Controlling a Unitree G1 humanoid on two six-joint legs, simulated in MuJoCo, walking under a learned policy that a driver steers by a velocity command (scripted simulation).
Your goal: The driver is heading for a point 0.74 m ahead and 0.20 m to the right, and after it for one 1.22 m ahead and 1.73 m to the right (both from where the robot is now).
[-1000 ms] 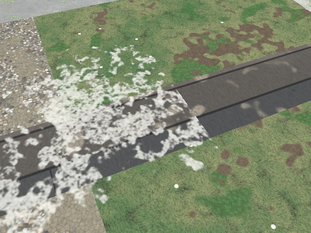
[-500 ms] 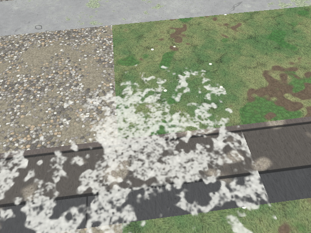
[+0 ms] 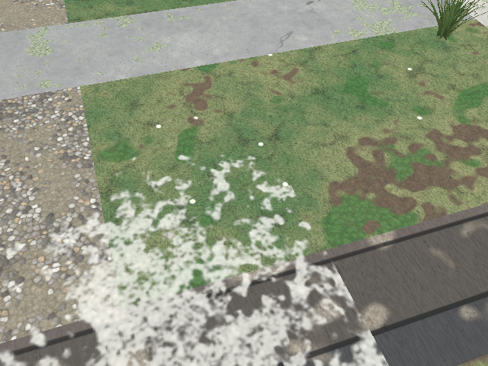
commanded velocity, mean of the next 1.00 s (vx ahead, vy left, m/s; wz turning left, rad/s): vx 0.50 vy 0.00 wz -0.48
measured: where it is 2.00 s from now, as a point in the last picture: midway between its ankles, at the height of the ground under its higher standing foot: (308, 315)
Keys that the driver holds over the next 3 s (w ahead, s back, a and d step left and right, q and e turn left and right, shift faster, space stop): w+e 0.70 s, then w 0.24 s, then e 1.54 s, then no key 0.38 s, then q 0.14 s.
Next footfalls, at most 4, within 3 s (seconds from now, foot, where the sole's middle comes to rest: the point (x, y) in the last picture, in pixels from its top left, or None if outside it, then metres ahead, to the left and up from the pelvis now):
0.28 right None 0.30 -0.16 -0.78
0.78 left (256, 330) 0.61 -0.05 -0.78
1.26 right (361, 309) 0.67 -0.36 -0.78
1.68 left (294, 272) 0.80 -0.18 -0.78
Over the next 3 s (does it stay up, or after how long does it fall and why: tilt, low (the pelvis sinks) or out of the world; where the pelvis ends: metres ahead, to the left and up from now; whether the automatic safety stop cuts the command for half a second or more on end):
stays up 0.63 -0.20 -0.01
